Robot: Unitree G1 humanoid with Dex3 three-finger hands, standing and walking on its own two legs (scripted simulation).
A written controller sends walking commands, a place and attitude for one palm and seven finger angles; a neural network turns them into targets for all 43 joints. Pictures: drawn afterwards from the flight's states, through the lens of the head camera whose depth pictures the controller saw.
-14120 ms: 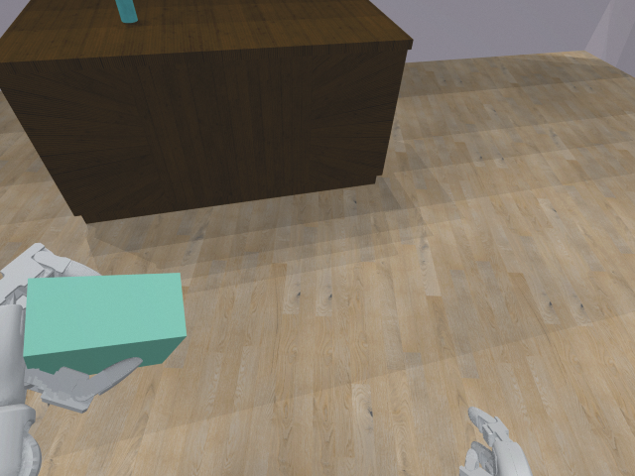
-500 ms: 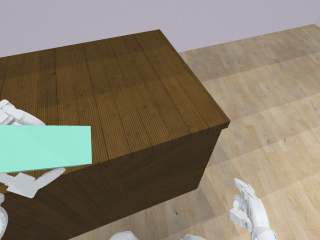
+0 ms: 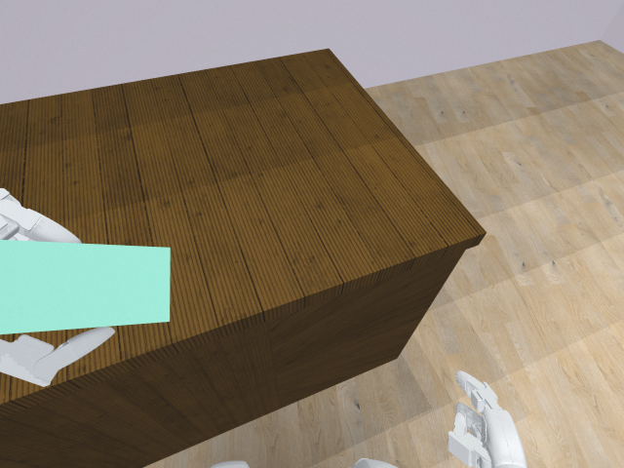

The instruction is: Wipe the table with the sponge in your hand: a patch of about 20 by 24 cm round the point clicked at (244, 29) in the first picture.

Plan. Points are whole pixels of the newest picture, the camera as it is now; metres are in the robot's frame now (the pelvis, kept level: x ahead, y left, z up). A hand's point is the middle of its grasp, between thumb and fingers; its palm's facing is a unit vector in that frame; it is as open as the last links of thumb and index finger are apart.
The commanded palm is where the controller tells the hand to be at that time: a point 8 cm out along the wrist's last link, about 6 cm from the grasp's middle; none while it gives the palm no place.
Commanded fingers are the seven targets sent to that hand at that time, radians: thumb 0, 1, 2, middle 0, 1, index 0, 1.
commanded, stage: shuffle to correct the standing spot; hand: left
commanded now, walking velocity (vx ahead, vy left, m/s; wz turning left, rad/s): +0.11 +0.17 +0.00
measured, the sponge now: (102, 290) +0.24 +0.20 +0.17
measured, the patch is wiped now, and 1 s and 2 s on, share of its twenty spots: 0.00 0.00 0.00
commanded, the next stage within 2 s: come to a stop and stand still in 1.30 s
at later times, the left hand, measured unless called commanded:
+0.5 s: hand out of the picture +0.19 +0.31 +0.21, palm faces +0.42 -0.77 -0.47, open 10.4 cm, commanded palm +0.13 +0.36 +0.20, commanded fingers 0.00 0.10 1.30 -1.20 -1.60 -1.20 -1.60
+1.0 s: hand out of the picture +0.21 +0.35 +0.21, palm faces +0.37 -0.79 -0.48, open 10.3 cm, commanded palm +0.15 +0.39 +0.20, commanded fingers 0.00 0.10 1.30 -1.20 -1.60 -1.20 -1.60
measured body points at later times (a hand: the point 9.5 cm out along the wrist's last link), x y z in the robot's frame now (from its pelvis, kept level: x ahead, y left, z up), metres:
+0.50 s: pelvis -0.02 +0.07 +0.00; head +0.00 +0.07 +0.45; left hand +0.16 +0.35 +0.23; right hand +0.15 -0.14 -0.09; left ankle +0.02 +0.21 -0.70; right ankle +0.01 +0.01 -0.72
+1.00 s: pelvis -0.01 +0.11 +0.01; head +0.01 +0.11 +0.46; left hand +0.18 +0.39 +0.23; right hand +0.17 -0.11 -0.07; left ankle +0.00 +0.24 -0.71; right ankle +0.01 +0.03 -0.72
